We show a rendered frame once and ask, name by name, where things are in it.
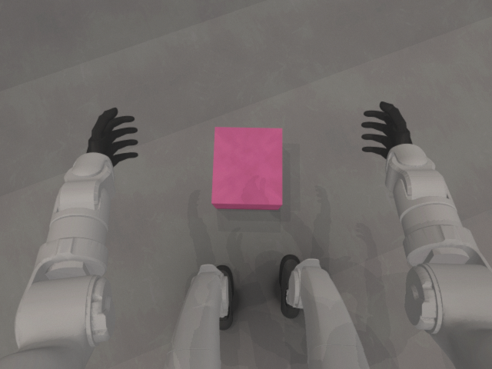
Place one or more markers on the right robot upper arm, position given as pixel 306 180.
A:
pixel 453 303

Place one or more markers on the robot left hand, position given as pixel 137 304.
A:
pixel 102 136

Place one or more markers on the left robot upper arm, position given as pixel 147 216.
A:
pixel 61 322

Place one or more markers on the robot right shin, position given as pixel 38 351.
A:
pixel 308 262

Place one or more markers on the robot right hand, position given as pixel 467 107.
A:
pixel 395 129

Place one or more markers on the robot right forearm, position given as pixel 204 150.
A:
pixel 432 228

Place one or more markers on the robot left forearm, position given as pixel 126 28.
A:
pixel 76 239

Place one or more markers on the carton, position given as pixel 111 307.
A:
pixel 247 168

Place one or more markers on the right robot foot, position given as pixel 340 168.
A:
pixel 288 264

